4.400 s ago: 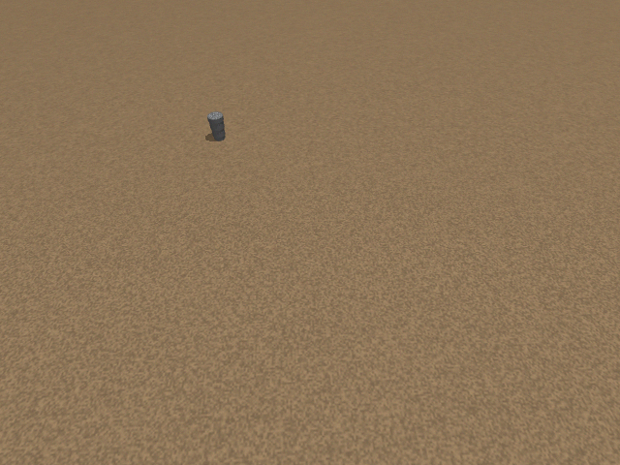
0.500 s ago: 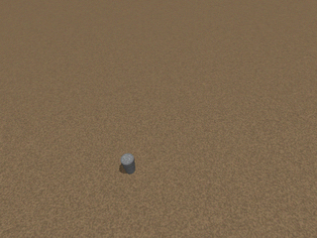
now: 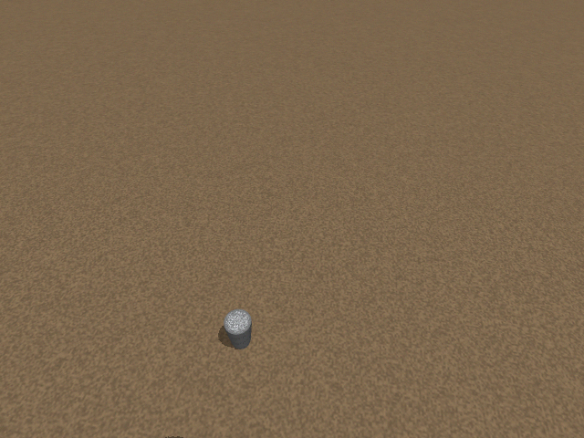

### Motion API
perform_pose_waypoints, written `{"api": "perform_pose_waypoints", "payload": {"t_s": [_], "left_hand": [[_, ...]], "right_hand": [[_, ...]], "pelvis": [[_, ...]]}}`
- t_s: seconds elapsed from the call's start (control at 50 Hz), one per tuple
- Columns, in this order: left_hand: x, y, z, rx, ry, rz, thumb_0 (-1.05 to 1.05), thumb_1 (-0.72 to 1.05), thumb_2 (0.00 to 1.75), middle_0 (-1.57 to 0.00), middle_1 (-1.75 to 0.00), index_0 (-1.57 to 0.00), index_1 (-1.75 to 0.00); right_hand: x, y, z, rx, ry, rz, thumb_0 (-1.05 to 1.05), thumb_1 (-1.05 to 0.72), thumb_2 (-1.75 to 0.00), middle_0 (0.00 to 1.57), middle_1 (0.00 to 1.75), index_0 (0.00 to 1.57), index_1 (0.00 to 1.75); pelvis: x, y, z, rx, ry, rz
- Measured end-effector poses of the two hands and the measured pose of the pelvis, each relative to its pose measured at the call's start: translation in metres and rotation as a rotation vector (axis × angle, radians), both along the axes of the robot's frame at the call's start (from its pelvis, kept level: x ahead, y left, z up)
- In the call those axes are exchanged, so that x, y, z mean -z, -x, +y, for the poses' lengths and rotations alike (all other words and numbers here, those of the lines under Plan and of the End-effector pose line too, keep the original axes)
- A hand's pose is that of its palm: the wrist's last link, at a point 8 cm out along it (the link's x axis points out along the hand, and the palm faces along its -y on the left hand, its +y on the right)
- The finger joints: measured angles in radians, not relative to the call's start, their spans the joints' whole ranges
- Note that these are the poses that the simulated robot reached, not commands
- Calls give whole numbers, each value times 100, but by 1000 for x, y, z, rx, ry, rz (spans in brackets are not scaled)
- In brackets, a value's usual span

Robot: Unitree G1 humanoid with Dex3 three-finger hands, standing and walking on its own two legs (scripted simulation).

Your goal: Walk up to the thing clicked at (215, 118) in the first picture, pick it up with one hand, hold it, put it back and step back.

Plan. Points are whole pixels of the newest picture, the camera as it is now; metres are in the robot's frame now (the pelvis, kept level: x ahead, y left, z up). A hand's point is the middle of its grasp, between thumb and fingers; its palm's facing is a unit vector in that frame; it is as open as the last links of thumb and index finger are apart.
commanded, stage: walk up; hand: left
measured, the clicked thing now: (239, 331) +0.58 +0.20 -0.68
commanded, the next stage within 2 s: none
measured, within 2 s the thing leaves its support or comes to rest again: neither
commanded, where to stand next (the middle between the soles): +0.23 -0.01 m, yaw -2 degrees
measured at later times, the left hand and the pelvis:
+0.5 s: hand (136, 405) +0.20 +0.26 -0.12, palm faces -0.06 -0.89 -0.45, open 7.4 cm; pelvis +0.13 -0.02 +0.00, yaw -2 degrees
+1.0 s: hand (147, 391) +0.23 +0.26 -0.16, palm faces -0.02 -0.95 -0.31, open 7.4 cm; pelvis +0.16 +0.01 +0.01, yaw -1 degrees
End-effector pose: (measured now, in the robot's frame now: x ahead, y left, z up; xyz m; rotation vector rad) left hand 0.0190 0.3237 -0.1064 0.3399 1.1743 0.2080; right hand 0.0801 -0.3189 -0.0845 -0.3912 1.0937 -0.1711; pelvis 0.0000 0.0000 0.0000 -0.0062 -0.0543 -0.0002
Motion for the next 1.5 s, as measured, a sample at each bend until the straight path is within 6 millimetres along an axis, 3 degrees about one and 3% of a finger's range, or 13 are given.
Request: {"api": "perform_pose_waypoints", "payload": {"t_s": [0.08, 0.22, 0.38, 0.46, 0.52, 0.66, 0.8, 0.88, 1.02, 1.14, 1.22, 1.36, 1.5], "left_hand": [[7, -32, 3, 20, 24, 31, 1, 90, 90, -20, -30, -20, -30], [-7, -88, 5, 48, 35, -2, 1, 90, 90, -20, -30, -20, -30], [-24, -142, -4, 79, -43, 15, 1, 90, 90, -20, -30, -20, -30], [-27, -167, -17, 71, -93, -27, 1, 90, 90, -20, -30, -20, -30], [-34, -179, -28, 68, -87, -48, 1, 90, 90, -20, -30, -20, -30], [-40, -195, -32, 70, -78, -59, 1, 90, 90, -21, -30, -20, -30], [-5, -212, -13, 38, -31, -56, 1, 90, 90, -21, -30, -20, -30], [7, -217, -15, 21, 23, -35, 1, 90, 90, -20, -30, -20, -30], [13, -202, -17, -5, 57, 29, 1, 90, 90, -20, -30, -20, -30], [4, -185, -16, -43, 38, 100, 1, 90, 90, -20, -30, -20, -30], [-4, -184, -14, -58, 17, 130, 1, 90, 90, -20, -30, -20, -30], [-15, -210, -15, -62, 0, 96, 1, 90, 90, -20, -30, -20, -30], [-19, -246, -22, -31, 12, 30, 1, 90, 90, -20, -30, -20, -30]], "right_hand": [[-11, -24, 12, 24, 12, -70, 0, -91, -90, 20, 30, 21, 30], [-18, -34, 18, 50, 7, -23, 0, -90, -90, 20, 30, 21, 30], [10, -52, -3, 91, -35, 46, 0, -90, -90, 20, 30, 21, 30], [36, -73, -14, 106, -62, 78, 0, -90, -90, 20, 30, 21, 30], [39, -90, -10, 87, -83, 91, 0, -91, -90, 20, 30, 21, 30], [33, -120, -6, 67, -84, 83, 0, -91, -90, 20, 30, 21, 30], [29, -129, 4, 89, -15, 84, 0, -91, -90, 20, 30, 21, 30], [17, -132, 14, 89, -2, 75, 0, -91, -90, 20, 30, 21, 30], [8, -155, 24, 63, -11, 61, 0, -90, -90, 20, 30, 21, 30], [11, -182, 28, 39, -44, 57, 0, -90, -90, 20, 30, 21, 30], [13, -197, 29, 34, -64, 52, 0, -91, -90, 20, 30, 21, 30], [16, -210, 29, 47, -80, 58, 0, -91, -90, 20, 30, 21, 30], [12, -208, 26, 74, -76, 65, 0, -91, -90, 20, 30, 21, 30]], "pelvis": [[-3, -23, 12, 7, 13, -9], [-15, -59, 13, 9, -6, -11], [-10, -105, -3, 33, -30, 3], [1, -123, -18, 35, -10, -4], [-3, -130, -21, 38, -29, -8], [-11, -147, -18, 31, -25, -1], [3, -155, -2, 21, -21, -16], [-1, -156, 5, 26, -3, -15], [-7, -161, 7, 18, 14, -11], [-13, -170, 4, 11, 13, 7], [-17, -177, 2, 8, 8, 14], [-22, -187, 1, 6, 0, 13], [-25, -191, 0, 8, -4, 8]]}}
